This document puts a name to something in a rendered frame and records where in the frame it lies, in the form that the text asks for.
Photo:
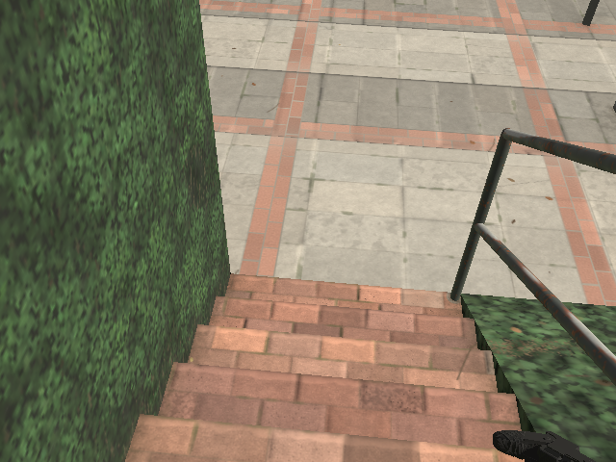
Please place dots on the right robot hand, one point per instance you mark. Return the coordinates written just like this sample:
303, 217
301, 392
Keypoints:
538, 447

